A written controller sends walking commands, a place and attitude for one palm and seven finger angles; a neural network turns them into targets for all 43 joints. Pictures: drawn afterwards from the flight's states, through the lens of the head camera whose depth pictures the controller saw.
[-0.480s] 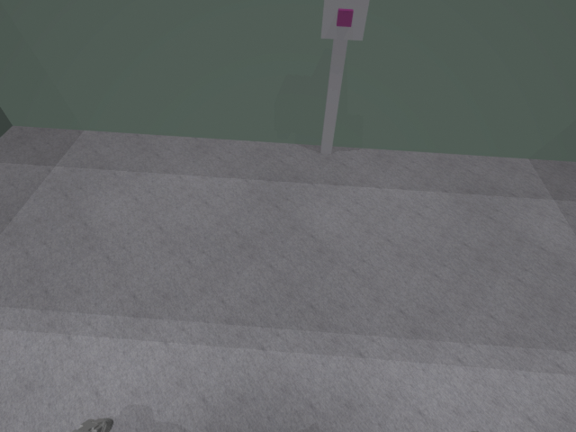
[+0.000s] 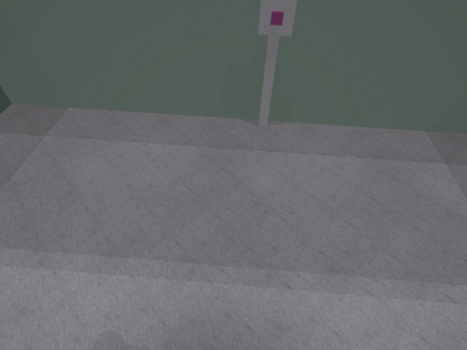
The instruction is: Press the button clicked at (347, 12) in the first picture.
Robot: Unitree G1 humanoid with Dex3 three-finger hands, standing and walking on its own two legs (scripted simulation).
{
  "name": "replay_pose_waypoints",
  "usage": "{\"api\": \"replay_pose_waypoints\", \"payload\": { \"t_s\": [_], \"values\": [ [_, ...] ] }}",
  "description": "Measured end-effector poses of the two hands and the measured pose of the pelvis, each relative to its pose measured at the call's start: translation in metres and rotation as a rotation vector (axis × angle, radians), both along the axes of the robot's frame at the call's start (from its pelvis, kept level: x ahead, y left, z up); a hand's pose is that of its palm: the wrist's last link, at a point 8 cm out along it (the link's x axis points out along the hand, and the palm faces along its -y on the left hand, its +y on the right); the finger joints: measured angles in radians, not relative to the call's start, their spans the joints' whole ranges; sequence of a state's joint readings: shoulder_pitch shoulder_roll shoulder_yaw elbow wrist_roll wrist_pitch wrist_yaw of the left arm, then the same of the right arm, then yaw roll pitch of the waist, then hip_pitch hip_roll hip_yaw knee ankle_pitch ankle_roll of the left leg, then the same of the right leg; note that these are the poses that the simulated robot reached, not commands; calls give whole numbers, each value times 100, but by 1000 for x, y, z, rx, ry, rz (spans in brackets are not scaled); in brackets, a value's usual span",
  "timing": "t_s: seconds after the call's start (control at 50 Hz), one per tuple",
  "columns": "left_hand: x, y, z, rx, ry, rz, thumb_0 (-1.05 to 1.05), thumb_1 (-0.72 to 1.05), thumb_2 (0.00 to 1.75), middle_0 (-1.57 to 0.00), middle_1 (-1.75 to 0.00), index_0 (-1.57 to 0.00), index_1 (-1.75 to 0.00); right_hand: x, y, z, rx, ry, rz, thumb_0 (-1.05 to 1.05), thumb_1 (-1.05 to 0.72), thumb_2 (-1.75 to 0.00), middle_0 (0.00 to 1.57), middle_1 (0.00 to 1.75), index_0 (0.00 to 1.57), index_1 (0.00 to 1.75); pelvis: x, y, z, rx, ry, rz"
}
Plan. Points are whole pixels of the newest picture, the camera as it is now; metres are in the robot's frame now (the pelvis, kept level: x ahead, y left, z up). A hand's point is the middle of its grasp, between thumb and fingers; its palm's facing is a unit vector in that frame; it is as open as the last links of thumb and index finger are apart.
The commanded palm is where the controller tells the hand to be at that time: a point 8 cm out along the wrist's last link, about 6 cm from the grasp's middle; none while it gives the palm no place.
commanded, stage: stand and wait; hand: left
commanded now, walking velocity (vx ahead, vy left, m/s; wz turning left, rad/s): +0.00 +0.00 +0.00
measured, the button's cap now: (276, 18) +1.64 -0.14 -0.04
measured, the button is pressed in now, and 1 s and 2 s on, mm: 0 0 0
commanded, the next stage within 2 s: look at it before walking up in 0.34 s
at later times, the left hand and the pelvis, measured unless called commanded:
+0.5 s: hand out of the picture +0.07 +0.24 -0.15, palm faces -0.04 -0.94 -0.34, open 7.4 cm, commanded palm none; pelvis -0.01 -0.01 +0.00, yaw +0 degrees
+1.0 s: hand out of the picture +0.07 +0.24 -0.15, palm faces -0.04 -0.94 -0.34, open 7.4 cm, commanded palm none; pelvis +0.00 -0.01 +0.00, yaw +0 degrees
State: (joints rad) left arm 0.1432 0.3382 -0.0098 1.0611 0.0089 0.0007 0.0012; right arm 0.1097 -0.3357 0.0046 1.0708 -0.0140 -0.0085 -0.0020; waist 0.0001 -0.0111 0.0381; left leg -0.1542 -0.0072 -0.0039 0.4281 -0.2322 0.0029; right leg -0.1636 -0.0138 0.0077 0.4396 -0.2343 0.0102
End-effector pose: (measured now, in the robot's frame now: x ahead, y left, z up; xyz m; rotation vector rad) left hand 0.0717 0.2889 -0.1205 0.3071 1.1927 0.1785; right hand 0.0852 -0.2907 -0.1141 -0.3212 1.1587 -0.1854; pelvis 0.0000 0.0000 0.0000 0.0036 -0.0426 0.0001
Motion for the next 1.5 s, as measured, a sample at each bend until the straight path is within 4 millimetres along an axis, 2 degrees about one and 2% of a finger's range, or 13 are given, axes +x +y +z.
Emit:
{"api": "replay_pose_waypoints", "payload": {
  "t_s": [0.16,0.34,0.88,1.4,1.5],
  "values": [
    [-11,1,2,15,23,6,1,90,90,-20,-30,-21,-30,-24,-9,-3,-4,51,-24,1,-91,-90,20,30,21,30,-5,-4,1,0,-5,-1],
    [-11,-2,4,16,10,-3,1,90,90,-20,-30,-21,-30,-33,-11,-4,3,57,-29,1,-91,-90,20,30,21,30,-10,-7,2,0,-6,-3],
    [-9,-5,3,10,28,-8,1,90,90,-20,-30,-21,-30,-25,-11,-3,5,56,-27,1,-91,-90,20,30,21,30,-7,-8,3,0,5,-8],
    [8,-4,5,12,11,-14,1,90,90,-20,-30,-21,-30,-7,-10,1,1,36,-20,1,-91,-90,20,30,21,30,2,-8,4,0,6,-12],
    [2,-14,-4,-11,52,-13,1,90,90,-20,-30,-21,-30,-14,-2,-8,25,43,-46,1,-91,-90,20,30,21,30,10,-8,0,2,13,-49]
  ]
}}
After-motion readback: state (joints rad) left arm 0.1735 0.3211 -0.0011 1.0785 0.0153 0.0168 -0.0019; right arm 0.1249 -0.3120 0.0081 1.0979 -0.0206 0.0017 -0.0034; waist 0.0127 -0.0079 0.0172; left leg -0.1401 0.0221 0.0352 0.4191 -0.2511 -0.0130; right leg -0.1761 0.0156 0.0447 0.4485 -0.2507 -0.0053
